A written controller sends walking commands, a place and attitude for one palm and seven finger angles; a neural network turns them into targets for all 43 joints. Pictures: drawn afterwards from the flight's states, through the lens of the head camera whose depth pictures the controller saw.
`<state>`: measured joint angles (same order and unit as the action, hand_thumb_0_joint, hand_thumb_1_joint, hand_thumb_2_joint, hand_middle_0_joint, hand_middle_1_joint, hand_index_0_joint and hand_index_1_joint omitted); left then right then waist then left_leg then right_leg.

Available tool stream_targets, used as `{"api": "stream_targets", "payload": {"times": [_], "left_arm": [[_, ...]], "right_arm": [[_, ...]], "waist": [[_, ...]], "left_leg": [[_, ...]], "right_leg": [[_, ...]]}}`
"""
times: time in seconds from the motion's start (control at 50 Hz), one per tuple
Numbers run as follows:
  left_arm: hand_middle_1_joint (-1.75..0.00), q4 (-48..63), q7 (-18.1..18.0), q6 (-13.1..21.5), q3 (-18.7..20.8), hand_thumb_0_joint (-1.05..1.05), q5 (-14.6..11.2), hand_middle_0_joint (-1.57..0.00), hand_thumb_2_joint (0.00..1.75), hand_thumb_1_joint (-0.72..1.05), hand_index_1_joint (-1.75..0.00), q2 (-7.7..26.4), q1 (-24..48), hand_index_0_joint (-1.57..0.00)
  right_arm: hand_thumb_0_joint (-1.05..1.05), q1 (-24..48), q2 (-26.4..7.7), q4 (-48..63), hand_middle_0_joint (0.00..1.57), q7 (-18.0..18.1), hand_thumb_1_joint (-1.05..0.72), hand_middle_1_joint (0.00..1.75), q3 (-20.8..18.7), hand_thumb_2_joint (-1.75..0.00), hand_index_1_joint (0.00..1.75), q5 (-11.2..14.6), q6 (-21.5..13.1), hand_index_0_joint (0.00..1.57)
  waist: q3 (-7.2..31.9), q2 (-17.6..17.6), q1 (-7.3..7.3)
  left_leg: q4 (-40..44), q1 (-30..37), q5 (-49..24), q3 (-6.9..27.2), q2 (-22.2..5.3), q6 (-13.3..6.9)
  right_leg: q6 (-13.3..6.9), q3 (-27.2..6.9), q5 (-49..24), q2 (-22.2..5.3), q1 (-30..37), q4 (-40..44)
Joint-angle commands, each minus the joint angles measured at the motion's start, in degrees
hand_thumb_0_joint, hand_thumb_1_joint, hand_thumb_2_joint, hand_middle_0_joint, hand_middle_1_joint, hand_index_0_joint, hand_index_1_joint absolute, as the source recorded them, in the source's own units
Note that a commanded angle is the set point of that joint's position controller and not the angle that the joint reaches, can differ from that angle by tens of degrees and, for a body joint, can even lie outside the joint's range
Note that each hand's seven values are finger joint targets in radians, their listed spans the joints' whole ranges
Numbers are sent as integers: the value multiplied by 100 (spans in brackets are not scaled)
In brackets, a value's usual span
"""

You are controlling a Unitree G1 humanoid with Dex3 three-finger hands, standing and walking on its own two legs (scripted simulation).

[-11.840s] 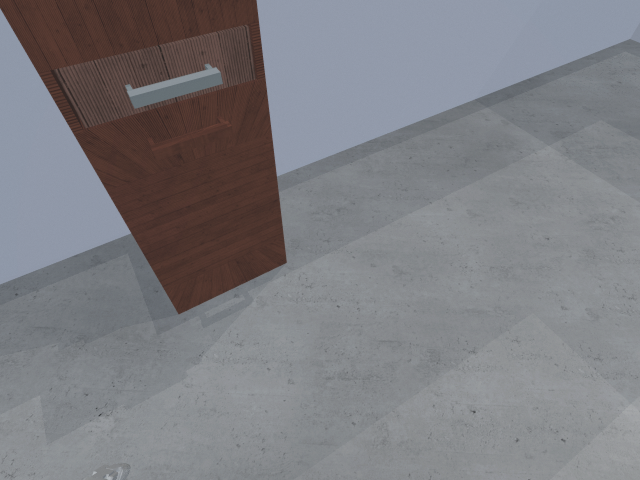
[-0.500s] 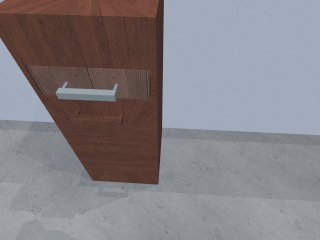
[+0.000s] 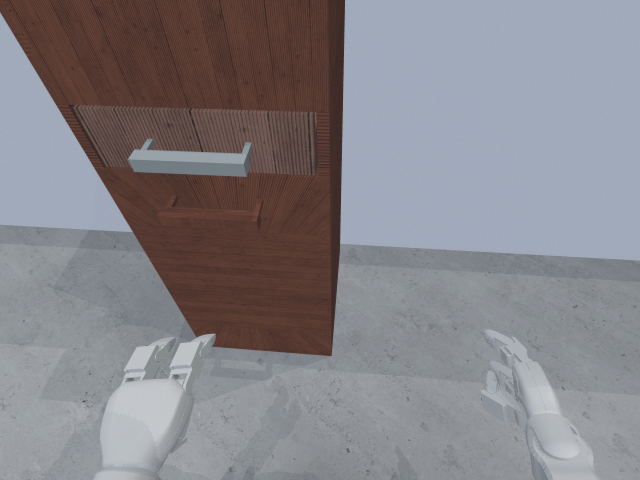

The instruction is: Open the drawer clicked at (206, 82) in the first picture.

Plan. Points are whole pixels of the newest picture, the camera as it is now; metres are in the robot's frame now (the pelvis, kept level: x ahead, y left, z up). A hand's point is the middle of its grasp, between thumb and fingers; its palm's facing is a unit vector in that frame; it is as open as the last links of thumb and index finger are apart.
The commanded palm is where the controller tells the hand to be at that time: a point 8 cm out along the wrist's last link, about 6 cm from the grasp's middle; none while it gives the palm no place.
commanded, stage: raise the hand with hooked fingers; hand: left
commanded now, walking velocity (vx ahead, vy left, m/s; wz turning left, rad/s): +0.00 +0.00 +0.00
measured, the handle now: (194, 154) +0.55 +0.29 +0.09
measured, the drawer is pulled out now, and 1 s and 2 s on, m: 0.00 0.00 0.00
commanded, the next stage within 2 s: move the hooked fingers above the handle in 1.50 s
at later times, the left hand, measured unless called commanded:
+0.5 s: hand (129, 340) +0.23 +0.25 +0.08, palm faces +0.05 -0.10 -0.99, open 11.4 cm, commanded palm +0.21 +0.25 +0.14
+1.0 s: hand (93, 240) +0.29 +0.27 +0.18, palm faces +0.12 -0.04 -0.99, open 13.7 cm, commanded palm +0.26 +0.27 +0.24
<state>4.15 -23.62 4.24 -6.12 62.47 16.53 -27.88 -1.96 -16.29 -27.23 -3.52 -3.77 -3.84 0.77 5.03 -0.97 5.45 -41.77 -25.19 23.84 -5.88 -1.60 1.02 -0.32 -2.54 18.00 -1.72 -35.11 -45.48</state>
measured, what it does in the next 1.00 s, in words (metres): stands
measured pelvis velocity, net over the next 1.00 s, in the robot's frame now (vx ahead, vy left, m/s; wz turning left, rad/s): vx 0.00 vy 0.01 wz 0.07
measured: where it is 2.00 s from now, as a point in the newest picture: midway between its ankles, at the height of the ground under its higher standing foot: outside the picture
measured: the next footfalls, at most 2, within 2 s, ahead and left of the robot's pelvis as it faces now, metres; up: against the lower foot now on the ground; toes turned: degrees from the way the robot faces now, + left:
none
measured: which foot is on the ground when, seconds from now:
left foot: down 0.00-1.00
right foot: down 0.00-1.00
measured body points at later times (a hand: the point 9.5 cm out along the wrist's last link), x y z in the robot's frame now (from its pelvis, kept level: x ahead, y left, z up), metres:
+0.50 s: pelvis +0.01 +0.01 +0.02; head +0.03 -0.02 +0.47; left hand +0.22 +0.25 +0.13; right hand +0.19 -0.19 -0.10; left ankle -0.03 +0.13 -0.71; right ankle +0.05 -0.12 -0.71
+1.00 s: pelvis +0.00 +0.01 +0.03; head +0.01 -0.03 +0.48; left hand +0.28 +0.27 +0.24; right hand +0.25 -0.17 -0.06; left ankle -0.03 +0.13 -0.71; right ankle +0.05 -0.12 -0.71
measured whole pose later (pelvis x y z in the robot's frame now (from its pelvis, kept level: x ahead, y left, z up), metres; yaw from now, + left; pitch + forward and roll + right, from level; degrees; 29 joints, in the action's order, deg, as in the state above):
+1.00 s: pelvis +0.00 +0.01 +0.03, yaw +4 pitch -2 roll +0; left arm 4.8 4.5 -2.9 -1.3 50.5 30.6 7.7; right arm -3.4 -13.8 -34.6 0.1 1.3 0.1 5.0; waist -1.2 5.6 6.3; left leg -22.2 -5.5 14.6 -1.4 -0.6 0.4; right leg 0.8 2.4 9.5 -2.8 -11.9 -23.6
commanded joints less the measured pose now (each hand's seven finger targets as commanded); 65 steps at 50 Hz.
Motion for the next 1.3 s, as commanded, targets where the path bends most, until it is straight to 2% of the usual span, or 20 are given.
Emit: {"api": "stream_targets", "payload": {"times": [0.0, 0.02, 0.04, 0.08, 0.12, 0.16, 0.22, 0.28, 0.34, 0.4, 0.54, 0.56, 0.6, 0.64, 0.72, 0.8, 1.06, 1.08, 1.18, 1.28], "left_arm": [[-62, 1506, -653, -110, 795, 0, 377, -24, 69, 41, -62, 1023, 1369, -24], [-63, 1697, -675, -106, 835, 0, 317, -24, 68, 39, -63, 1128, 1660, -24], [-64, 1934, -676, -121, 786, 0, 225, -24, 67, 36, -64, 1187, 2109, -24], [-68, 1663, -538, -172, 634, 0, 31, -24, 65, 32, -68, 1111, 2245, -24], [-70, 1605, -308, -302, 601, 0, -74, -25, 63, 27, -70, 1183, 2303, -25], [-74, 1347, 7, -539, 448, 0, -192, -25, 61, 22, -74, 1029, 2098, -25], [-78, 1186, 538, -792, 497, 0, -350, -25, 58, 15, -78, 1119, 1843, -25], [-82, 1242, 914, -784, 720, 0, -446, -26, 55, 8, -82, 1294, 1588, -26], [-87, 1388, 1050, -669, 1051, 0, -496, -26, 52, 1, -87, 1572, 1605, -26], [-92, 1685, 1014, -492, 1116, 0, -565, -27, 49, -6, -92, 1589, 1896, -27], [-102, 1743, 982, -320, 1248, 0, -759, -28, 42, -22, -102, 1811, 2765, -28], [-103, 1689, 1035, -346, 1125, 0, -785, -28, 41, -24, -103, 1749, 2920, -28], [-107, 1747, 1158, -390, 1100, 0, -801, -29, 39, -29, -107, 1840, 3212, -29], [-110, 1712, 1313, -495, 1143, 0, -830, -29, 37, -34, -110, 1963, 3384, -29], [-115, 1412, 1689, -696, 1165, 0, -872, -29, 33, -43, -115, 2188, 3893, -29], [-120, 1231, 2085, -781, 1225, 0, -986, -30, 30, -50, -120, 2416, 4425, -30], [-120, 845, 2975, -556, 1467, 0, -1330, -30, 30, -50, -120, 3027, 6078, -30], [-120, 836, 3013, -534, 1546, 0, -1367, -30, 30, -50, -120, 3109, 6129, -30], [-120, 604, 3290, -482, 1425, 0, -1550, -30, 30, -50, -120, 2821, 5395, -30], [-120, 1109, 3108, -191, 1665, 0, -1536, -30, 30, -50, -120, 3033, 5530, -30]], "right_arm": [[0, 195, -212, 748, 20, 28, -90, 30, -84, -90, 30, -97, 64, 20], [0, 210, -212, 742, 20, 75, -90, 30, -85, -90, 30, -113, 65, 20], [0, 238, -193, 719, 20, 125, -90, 30, -53, -90, 30, -140, 59, 20], [0, 232, -173, 627, 20, 210, -90, 30, -7, -90, 30, -130, 14, 20], [0, 325, -174, 552, 20, 269, -90, 30, 56, -90, 30, -123, 31, 20], [0, 400, -135, 524, 20, 300, -90, 30, 134, -90, 30, -63, 73, 20], [0, 451, -129, 470, 20, 363, -90, 30, 227, -90, 30, 26, 119, 20], [0, 411, -144, 424, 20, 359, -90, 30, 278, -90, 30, 68, 114, 20], [0, 393, -201, 399, 20, 364, -90, 30, 284, -90, 30, 88, 96, 20], [0, 316, -213, 359, 20, 366, -90, 30, 218, -90, 30, 114, 50, 20], [0, 300, -281, 164, 20, 424, -90, 30, 94, -90, 30, 205, -63, 20], [0, 318, -285, 131, 20, 434, -90, 30, 100, -90, 30, 229, -66, 20], [0, 343, -316, 92, 20, 452, -90, 30, 83, -90, 30, 257, -54, 20], [0, 404, -333, 105, 20, 450, -90, 30, 107, -90, 30, 289, -30, 20], [0, 449, -357, 30, 20, 467, -90, 30, 167, -90, 30, 336, 101, 20], [0, 512, -369, 41, 20, 473, -90, 30, 228, -90, 30, 367, 195, 20], [0, 439, -469, 55, 20, 404, -90, 30, 297, -90, 30, 438, 181, 20], [0, 379, -482, 50, 20, 405, -90, 30, 275, -90, 30, 442, 181, 20], [0, 290, -547, 161, 20, 316, -90, 30, 235, -90, 30, 482, 213, 20], [0, 224, -546, 202, 20, 292, -90, 30, 199, -90, 30, 449, 140, 20]], "waist": [[1254, 224, -135], [1399, 406, -209], [1358, 357, -341], [1125, 371, -449], [1183, 617, -370], [936, 535, -299], [692, 127, -114], [588, 18, 59], [551, 18, 115], [678, 206, 98], [755, 235, 2], [628, 317, -6], [718, 425, 21], [804, 415, 38], [545, 234, 31], [606, 303, 40], [762, 316, -37], [871, 307, -25], [700, 7, 20], [828, 237, 54]], "left_leg": [[-30, 319, -1053, 457, 477, -200], [-104, 487, -1156, 481, 452, -214], [-181, 554, -1033, 552, 450, -226], [-108, 628, -982, 502, 433, -253], [96, 648, -1230, 491, 386, -239], [350, 499, -1307, 475, 339, -232], [797, 375, -1434, 471, 265, -210], [1146, 397, -1562, 439, 217, -181], [1366, 448, -1636, 416, 191, -179], [1461, 697, -1843, 426, 198, -189], [1650, 1090, -2037, 439, 260, -186], [1716, 1094, -1990, 436, 259, -179], [1821, 1247, -2187, 446, 251, -169], [1876, 1344, -2415, 467, 245, -160], [2107, 1351, -2422, 406, 251, -162], [2228, 1466, -2484, 364, 270, -174], [2352, 1553, -2496, 376, 304, -163], [2332, 1592, -2584, 382, 313, -169], [2331, 1429, -2462, 322, 299, -191], [2335, 1443, -2399, 373, 321, -192]], "right_leg": [[-376, -494, -37, 220, 371, 658], [-363, -397, -189, 212, 346, 597], [-319, -397, 7, 199, 204, 641], [-290, -204, -6, 189, 264, 774], [-292, 22, -428, 207, 689, 756], [-262, 234, -645, 200, 1092, 835], [-231, 303, -929, 185, 1727, 1037], [-236, 298, -1001, 156, 2184, 1196], [-227, 236, -1062, 145, 2494, 1384], [-217, 274, -1239, 118, 2597, 1467], [-189, 283, -1353, 89, 2735, 1724], [-188, 337, -1280, 77, 2696, 1751], [-202, 384, -1425, 98, 2809, 1788], [-199, 386, -1619, 107, 2983, 1826], [-180, 432, -1715, 113, 3166, 2021], [-161, 418, -1821, 111, 3419, 2160], [-137, 458, -1752, 99, 3583, 2371], [-132, 465, -1846, 98, 3619, 2357], [-105, 482, -1805, 86, 3546, 2364], [-119, 482, -1601, 99, 3485, 2345]]}}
